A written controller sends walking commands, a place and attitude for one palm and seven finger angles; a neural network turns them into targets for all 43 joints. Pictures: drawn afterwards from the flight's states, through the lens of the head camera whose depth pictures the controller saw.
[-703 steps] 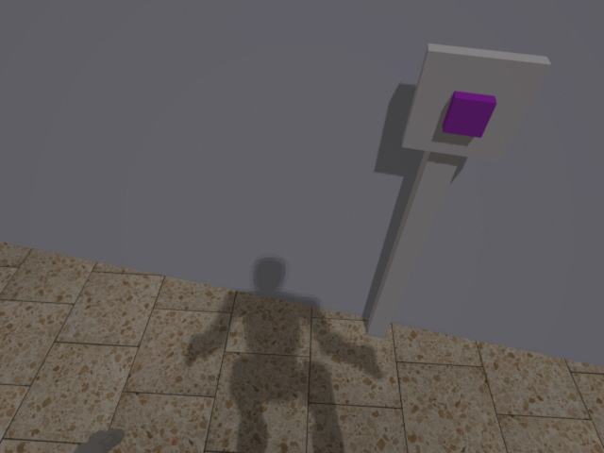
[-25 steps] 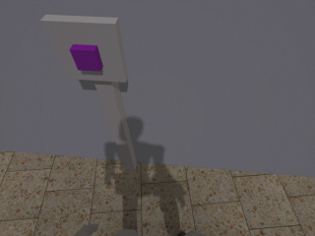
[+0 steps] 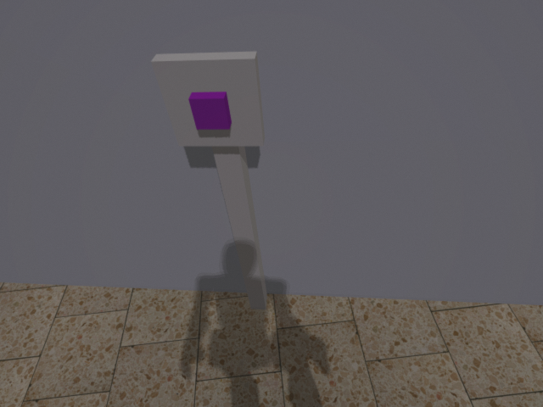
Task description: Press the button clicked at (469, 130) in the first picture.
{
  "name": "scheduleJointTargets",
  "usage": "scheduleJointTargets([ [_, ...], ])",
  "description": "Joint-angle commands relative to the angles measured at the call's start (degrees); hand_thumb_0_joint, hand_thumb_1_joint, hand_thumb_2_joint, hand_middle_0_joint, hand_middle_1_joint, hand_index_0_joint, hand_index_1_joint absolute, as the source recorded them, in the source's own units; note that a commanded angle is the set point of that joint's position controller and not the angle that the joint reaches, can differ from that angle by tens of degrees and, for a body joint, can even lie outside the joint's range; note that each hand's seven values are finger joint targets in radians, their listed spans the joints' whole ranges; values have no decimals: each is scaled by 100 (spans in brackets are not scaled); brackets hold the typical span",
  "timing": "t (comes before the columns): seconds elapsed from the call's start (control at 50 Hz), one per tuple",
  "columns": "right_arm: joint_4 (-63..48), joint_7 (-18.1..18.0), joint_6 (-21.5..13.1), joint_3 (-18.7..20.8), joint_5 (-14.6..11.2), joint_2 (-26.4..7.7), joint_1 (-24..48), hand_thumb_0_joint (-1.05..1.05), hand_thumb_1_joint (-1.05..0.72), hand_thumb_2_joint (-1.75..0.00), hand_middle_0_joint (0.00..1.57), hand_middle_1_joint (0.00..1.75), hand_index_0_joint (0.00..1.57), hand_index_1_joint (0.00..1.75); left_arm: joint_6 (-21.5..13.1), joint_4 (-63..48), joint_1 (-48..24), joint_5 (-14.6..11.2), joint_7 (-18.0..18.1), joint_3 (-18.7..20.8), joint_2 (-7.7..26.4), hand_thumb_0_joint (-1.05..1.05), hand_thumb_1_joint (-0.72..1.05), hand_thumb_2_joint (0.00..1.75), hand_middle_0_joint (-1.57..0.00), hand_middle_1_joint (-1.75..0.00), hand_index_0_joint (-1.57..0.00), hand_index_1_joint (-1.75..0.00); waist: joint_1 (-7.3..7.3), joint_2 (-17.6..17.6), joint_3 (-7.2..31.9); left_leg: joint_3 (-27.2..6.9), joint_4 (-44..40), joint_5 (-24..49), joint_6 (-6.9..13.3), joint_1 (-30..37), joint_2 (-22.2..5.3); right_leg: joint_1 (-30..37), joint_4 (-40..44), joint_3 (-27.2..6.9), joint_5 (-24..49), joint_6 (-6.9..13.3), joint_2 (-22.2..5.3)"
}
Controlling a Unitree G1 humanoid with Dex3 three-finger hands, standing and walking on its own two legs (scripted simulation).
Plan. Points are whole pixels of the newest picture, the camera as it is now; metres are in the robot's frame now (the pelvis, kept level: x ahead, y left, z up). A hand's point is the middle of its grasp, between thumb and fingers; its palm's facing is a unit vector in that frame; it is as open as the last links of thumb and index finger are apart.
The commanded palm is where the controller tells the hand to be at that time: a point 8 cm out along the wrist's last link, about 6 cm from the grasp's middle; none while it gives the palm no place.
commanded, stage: come to a stop and stand still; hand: left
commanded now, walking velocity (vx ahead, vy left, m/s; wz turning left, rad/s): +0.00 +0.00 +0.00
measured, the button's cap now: (211, 110) +0.58 +0.15 +0.16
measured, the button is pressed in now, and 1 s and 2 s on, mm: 0 0 0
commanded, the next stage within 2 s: look again from close up in 0.24 s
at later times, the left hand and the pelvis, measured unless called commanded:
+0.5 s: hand out of the picture -0.01 +0.15 -0.16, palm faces +0.04 -0.98 -0.19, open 7.4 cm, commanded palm none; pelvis +0.01 -0.01 +0.01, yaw +1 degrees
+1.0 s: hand out of the picture +0.03 +0.12 -0.17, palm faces +0.05 -0.98 -0.19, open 7.3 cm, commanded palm none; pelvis +0.05 -0.05 +0.01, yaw +1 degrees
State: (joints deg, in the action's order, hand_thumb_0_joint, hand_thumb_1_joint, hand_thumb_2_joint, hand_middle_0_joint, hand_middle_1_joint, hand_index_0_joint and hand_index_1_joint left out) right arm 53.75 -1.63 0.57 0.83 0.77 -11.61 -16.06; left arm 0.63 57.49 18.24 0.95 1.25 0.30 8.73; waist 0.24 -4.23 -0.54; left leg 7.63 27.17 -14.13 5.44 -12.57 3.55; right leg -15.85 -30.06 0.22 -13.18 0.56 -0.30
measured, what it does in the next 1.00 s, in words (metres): shifts its weight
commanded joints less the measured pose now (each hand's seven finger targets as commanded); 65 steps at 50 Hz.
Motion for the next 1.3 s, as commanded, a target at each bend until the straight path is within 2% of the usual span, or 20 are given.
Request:
scheduleJointTargets([
  [0.0,-103,34,-166,49,22,-542,-410,0,-90,-90,20,30,20,30,-132,-388,-250,-13,42,55,626,0,90,90,-20,-30,-20,-30,-212,736,-122,-1361,-1137,-630,-197,160,-991,-247,838,-740,-569,322,-423],
  [0.02,-48,43,-171,37,27,-568,-335,0,-90,-90,20,30,20,30,-117,-348,-187,-5,41,52,648,0,90,90,-20,-30,-20,-30,-157,285,-203,-1468,-1322,-880,-193,-24,-1019,-147,738,-639,-507,308,-384],
  [0.04,-10,41,-167,24,37,-560,-260,0,-90,-90,20,30,20,30,-103,-275,-102,-5,38,59,658,0,90,90,-20,-30,-20,-30,-91,72,-310,-1540,-1499,-1108,-190,-202,-1065,-64,643,-556,-439,305,-346],
  [0.08,35,35,-168,8,34,-561,-201,0,-90,-90,20,30,20,30,-91,-155,66,12,32,48,631,0,90,90,-20,-30,-20,-30,0,-22,-412,-1597,-1659,-1328,-179,-441,-1089,72,570,-470,-345,296,-322],
  [0.22,323,18,-155,-31,25,-497,-366,0,-90,-90,20,30,20,30,-92,101,176,29,36,19,520,0,90,90,-20,-30,-20,-30,16,318,-576,-1660,-1728,-1444,-164,-591,-1104,134,616,-408,-371,287,-370],
  [0.38,559,5,-179,-62,22,-404,-505,0,-90,-90,20,30,20,30,-141,264,227,4,38,-13,408,0,90,90,-20,-30,-20,-30,-25,373,-482,-1537,-1563,-1076,-174,-395,-1039,126,744,-487,-258,298,-449],
  [0.5,707,-14,-240,-108,1,-296,-555,0,-90,-90,20,30,20,30,-210,378,219,-15,52,-44,353,0,90,90,-20,-30,-20,-30,-75,539,-277,-1274,-1226,-111,-202,-19,-968,219,865,-589,197,302,-533],
  [0.64,856,-44,-287,-150,-22,-214,-549,0,-90,-90,20,30,20,30,-262,494,235,-31,74,-63,365,0,90,90,-20,-30,-20,-30,-86,572,-121,-1072,-896,841,-230,257,-952,443,877,-627,913,310,-597],
  [0.66,884,-51,-295,-151,-15,-202,-539,0,-90,-90,20,30,20,30,-264,509,248,-36,77,-65,350,0,90,90,-20,-30,-20,-30,-82,469,-120,-1068,-897,944,-236,299,-948,453,861,-634,1017,318,-601],
  [0.78,973,-70,-279,-163,-16,-166,-494,0,-90,-90,20,30,20,30,-255,563,263,-42,80,-70,378,0,90,90,-20,-30,-20,-30,-58,393,-254,-1009,-862,958,-268,297,-957,521,908,-621,1134,326,-606],
  [0.82,983,-67,-263,-162,-22,-179,-485,0,-90,-90,20,30,20,30,-257,552,267,-43,85,-75,404,0,90,90,-20,-30,-20,-30,-67,505,-280,-998,-816,888,-278,278,-954,549,945,-617,1157,329,-606],
  [0.96,1023,-84,-257,-158,-19,-158,-504,0,-90,-90,20,30,20,30,-281,539,290,-55,94,-63,452,0,90,90,-20,-30,-20,-30,-65,443,-185,-915,-750,1019,-327,348,-949,747,967,-652,1682,347,-653],
  [1.0,1048,-66,-250,-141,4,-207,-569,0,-90,-90,20,30,20,30,-280,533,356,-32,69,-21,489,0,90,90,-20,-30,-20,-30,-35,520,-166,-832,-622,271,-314,211,-879,819,966,-712,791,422,-648],
  [1.04,999,-25,-221,-129,27,-187,-533,0,-90,-90,20,30,20,30,-249,501,418,-6,46,41,566,0,90,90,-20,-30,-20,-30,21,691,-412,-678,-371,-472,-316,-242,-710,840,1242,-1047,-393,533,-750],
  [1.06,977,-15,-205,-139,34,-141,-505,0,-90,-90,20,30,20,30,-240,495,402,-11,41,50,593,0,90,90,-20,-30,-20,-30,16,800,-622,-630,-304,-473,-344,-376,-656,722,1398,-1151,-604,586,-821],
  [1.1,971,-26,-199,-159,22,-66,-563,0,-90,-90,20,30,20,30,-260,450,329,-26,52,46,561,0,90,90,-20,-30,-20,-30,-49,658,-762,-671,-365,4,-384,-211,-679,522,1392,-1124,137,594,-874],
  [1.12,987,-37,-191,-154,7,-54,-597,0,-90,-90,20,30,20,30,-273,427,350,-30,69,50,542,0,90,90,-20,-30,-20,-30,-44,659,-761,-675,-344,188,-394,-163,-701,556,1340,-1051,642,497,-837],
  [1.18,1031,-98,-228,-164,-22,-70,-710,0,-90,-90,20,30,20,30,-301,443,392,-72,111,42,518,0,90,90,-20,-30,-20,-30,-23,432,-350,-801,-490,1165,-403,106,-857,977,905,-731,2564,342,-793],
  [1.22,1037,-130,-255,-148,-37,-79,-719,0,-90,-90,20,30,20,30,-309,446,474,-77,137,43,503,0,90,90,-20,-30,-20,-30,4,456,-81,-793,-413,1528,-398,245,-881,1213,793,-663,3134,255,-757],
  [1.28,1065,-153,-259,-142,-31,-93,-746,0,-90,-90,20,30,20,30,-297,468,468,-86,143,31,476,0,90,90,-20,-30,-20,-30,-15,325,96,-816,-492,1650,-401,449,-954,1218,768,-578,2904,309,-743],
])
